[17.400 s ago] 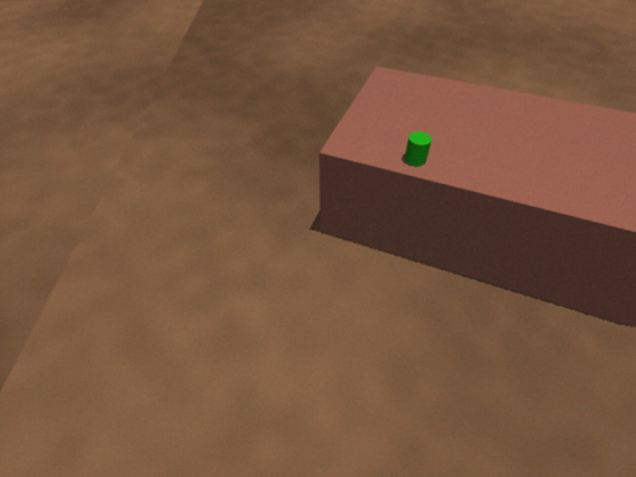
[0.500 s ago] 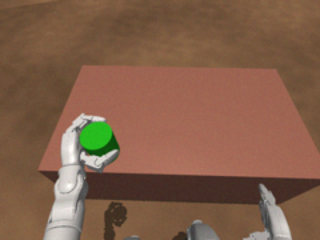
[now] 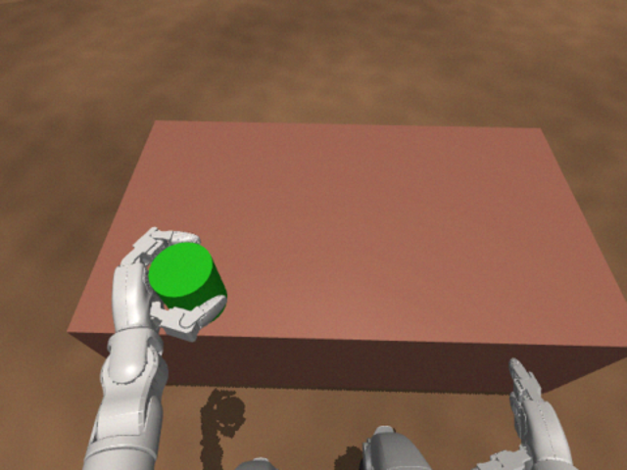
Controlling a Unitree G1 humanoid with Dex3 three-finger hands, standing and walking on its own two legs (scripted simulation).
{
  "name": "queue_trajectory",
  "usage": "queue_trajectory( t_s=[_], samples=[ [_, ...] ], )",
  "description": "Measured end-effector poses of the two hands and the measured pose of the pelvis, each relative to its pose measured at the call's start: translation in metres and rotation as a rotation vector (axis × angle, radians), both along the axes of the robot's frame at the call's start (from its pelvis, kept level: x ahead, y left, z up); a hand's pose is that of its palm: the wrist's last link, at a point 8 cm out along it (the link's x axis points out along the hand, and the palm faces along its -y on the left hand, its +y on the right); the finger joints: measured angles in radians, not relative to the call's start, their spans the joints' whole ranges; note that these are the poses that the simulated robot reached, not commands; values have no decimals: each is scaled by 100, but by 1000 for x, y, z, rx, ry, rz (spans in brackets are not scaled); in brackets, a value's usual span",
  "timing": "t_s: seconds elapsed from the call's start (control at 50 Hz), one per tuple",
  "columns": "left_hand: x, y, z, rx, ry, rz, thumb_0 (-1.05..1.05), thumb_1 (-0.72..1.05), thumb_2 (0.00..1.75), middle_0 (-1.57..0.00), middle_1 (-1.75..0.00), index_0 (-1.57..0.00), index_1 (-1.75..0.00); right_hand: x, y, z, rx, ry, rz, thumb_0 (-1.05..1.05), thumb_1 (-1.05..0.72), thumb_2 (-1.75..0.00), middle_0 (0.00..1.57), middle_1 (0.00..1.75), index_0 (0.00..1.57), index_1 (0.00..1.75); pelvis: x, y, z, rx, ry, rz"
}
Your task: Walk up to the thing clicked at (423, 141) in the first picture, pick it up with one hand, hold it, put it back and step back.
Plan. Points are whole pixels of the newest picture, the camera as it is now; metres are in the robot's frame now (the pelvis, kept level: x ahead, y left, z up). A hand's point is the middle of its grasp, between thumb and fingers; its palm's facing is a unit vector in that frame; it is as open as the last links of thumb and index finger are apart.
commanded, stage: hold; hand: left
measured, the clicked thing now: (191, 285) +0.33 +0.17 +0.04
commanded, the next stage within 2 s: crouch in 0.56 s
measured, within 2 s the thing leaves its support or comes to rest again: neither
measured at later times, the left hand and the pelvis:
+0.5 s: hand (184, 277) +0.33 +0.17 +0.06, palm faces +0.18 -0.98 -0.01, open 10.4 cm; pelvis +0.00 +0.00 +0.00, yaw +0 degrees
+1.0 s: hand (191, 278) +0.36 +0.18 +0.00, palm faces +0.18 -0.98 -0.01, open 10.4 cm; pelvis -0.02 +0.00 -0.02, yaw +1 degrees
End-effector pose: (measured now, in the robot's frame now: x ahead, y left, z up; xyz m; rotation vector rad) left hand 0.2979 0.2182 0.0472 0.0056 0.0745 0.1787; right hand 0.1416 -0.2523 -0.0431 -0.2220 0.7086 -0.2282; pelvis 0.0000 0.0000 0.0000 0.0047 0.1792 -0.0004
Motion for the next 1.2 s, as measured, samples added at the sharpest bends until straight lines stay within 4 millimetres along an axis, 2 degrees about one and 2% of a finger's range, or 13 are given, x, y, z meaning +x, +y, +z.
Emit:
queue_trajectory(
  t_s=[0.14, 0.24, 0.36, 0.46, 0.54, 0.6, 0.74, 0.84, 0.98, 1.12, 1.2],
  samples=[
    [3, 2, 19, 15, -76, -12, -1, -51, 114, -68, -107, -72, -110, 4, 1, 4, -6, -19, 7, -1, 52, -6, 6, 5, 6, 5, 2, 1, 0, -2, -4, 5],
    [8, 4, 15, 5, -50, -12, -1, -51, 114, -68, -107, -72, -109, 5, 3, 2, 13, -23, 2, -1, 52, -6, 6, 5, 6, 5, 1, 0, 1, -1, -2, 4],
    [1, -2, 1, -10, 3, -27, -1, -50, 114, -68, -107, -72, -110, -1, 1, 0, 11, 1, 2, -1, 52, -6, 6, 5, 6, 5, 1, 1, 0, -1, 4, 1],
    [-1, -3, 8, -1, -33, -12, -1, -51, 114, -68, -107, -72, -109, 0, 0, 0, -3, 4, 0, -1, 52, -6, 6, 5, 6, 5, 2, 1, 0, -1, 0, 2],
    [4, 3, 20, 14, -77, 8, -1, -51, 114, -68, -107, -72, -110, 6, 1, 5, -6, -22, -1, -1, 51, -6, 6, 5, 6, 5, 3, 1, 0, -1, -6, 5],
    [8, 8, 22, 15, -80, 8, -1, -50, 114, -68, -107, -72, -110, 8, 2, 6, -1, -30, 0, -1, 51, -6, 6, 5, 6, 5, 3, 1, 1, -2, -6, 7],
    [4, 4, 1, -5, 6, -30, -1, -50, 114, -68, -107, -72, -110, 0, 4, 1, 9, -6, 3, -1, 52, -6, 6, 5, 6, 5, 0, 3, 0, -3, 2, 4],
    [6, 4, -10, -20, -1, -9, -1, -50, 114, -69, -106, -73, -108, 0, 7, 4, 1, -18, 20, -1, 52, -6, 6, 5, 6, 5, -4, 2, -3, 0, 11, 3],
    [28, 11, -40, -9, 3, 4, -1, -50, 113, -70, -105, -74, -107, -1, 4, 9, -49, -55, 54, -1, 52, -6, 6, 5, 6, 5, -14, 0, -14, 1, 55, 8],
    [55, 17, -82, 7, 25, -6, -1, -50, 113, -69, -105, -74, -107, -18, -2, 0, -104, -25, 84, -1, 53, -6, 6, 5, 6, 5, -27, 0, -34, -5, 129, 11],
    [71, 19, -95, 6, 0, 4, -1, -50, 113, -69, -105, -73, -107, -26, -4, -9, -125, -3, 90, -1, 53, -6, 6, 5, 6, 5, -31, 1, -46, -10, 171, 14]
  ],
)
